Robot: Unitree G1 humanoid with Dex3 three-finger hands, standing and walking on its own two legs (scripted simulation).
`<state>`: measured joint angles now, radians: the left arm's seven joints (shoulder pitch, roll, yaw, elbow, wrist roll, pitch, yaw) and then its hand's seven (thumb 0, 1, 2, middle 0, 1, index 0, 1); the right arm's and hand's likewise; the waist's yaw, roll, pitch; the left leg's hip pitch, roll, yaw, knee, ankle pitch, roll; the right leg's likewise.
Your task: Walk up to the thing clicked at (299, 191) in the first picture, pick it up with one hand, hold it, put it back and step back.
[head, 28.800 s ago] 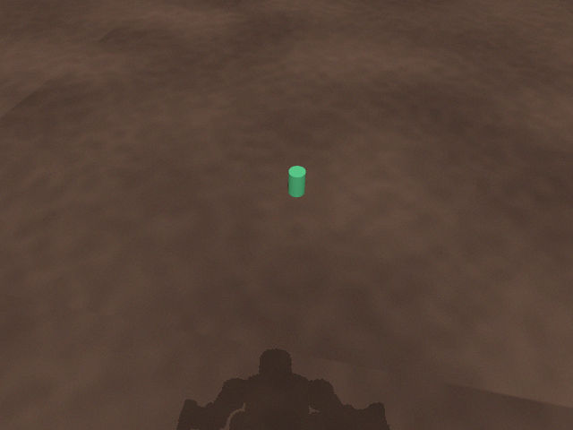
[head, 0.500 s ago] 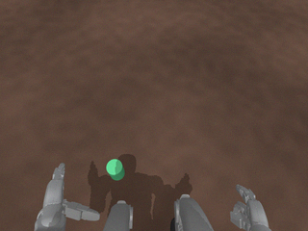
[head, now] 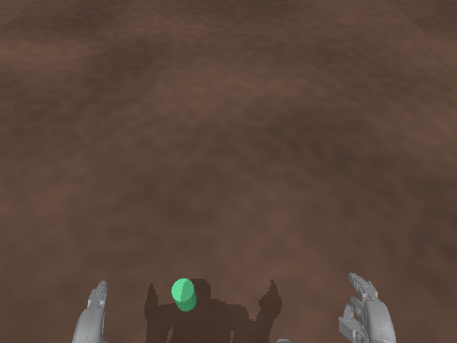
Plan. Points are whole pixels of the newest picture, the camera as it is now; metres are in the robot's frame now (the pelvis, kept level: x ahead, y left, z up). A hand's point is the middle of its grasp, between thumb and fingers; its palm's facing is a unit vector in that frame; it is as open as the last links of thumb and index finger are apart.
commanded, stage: home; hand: left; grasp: from the side
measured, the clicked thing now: (184, 295) +0.40 +0.17 -0.65
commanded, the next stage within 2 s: stand in 1.42 s
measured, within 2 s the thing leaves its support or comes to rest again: neither
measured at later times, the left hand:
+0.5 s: hand (133, 336) +0.16 +0.17 -0.06, palm faces +0.10 -0.95 -0.29, open 17.7 cm
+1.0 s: hand (133, 333) +0.17 +0.17 -0.05, palm faces +0.11 -0.95 -0.28, open 17.6 cm
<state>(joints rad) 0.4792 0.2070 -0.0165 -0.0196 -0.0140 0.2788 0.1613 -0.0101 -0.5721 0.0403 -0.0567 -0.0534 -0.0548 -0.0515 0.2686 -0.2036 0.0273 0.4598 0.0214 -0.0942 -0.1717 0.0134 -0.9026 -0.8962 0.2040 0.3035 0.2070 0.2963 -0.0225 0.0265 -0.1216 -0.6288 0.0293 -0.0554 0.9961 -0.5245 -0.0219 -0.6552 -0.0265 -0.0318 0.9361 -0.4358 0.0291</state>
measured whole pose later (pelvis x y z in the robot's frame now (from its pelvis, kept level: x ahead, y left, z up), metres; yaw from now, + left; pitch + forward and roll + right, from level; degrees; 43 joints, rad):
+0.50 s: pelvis -0.01 -0.01 +0.00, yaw +0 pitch +8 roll -2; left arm 0.46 0.20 -0.01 0.01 -0.01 0.26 0.15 -0.01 -0.59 0.03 -0.05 -0.05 -0.05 -0.05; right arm 0.28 -0.21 0.02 0.51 0.01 -0.12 -0.16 0.02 -0.90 -0.90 0.20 0.30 0.21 0.30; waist -0.03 0.03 -0.09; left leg -0.60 0.04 -0.06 0.97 -0.50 -0.03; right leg -0.63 -0.02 -0.03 0.91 -0.42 0.02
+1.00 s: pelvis +0.00 -0.01 +0.00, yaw +0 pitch +8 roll -2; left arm 0.46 0.19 -0.01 0.00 -0.01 0.26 0.14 -0.01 -0.58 0.03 -0.05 -0.05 -0.05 -0.05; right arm 0.27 -0.21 0.02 0.52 0.01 -0.13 -0.17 0.01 -0.90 -0.90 0.20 0.30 0.21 0.30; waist -0.02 0.03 -0.10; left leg -0.59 0.04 -0.06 0.97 -0.51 -0.03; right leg -0.62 -0.02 -0.03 0.91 -0.42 0.02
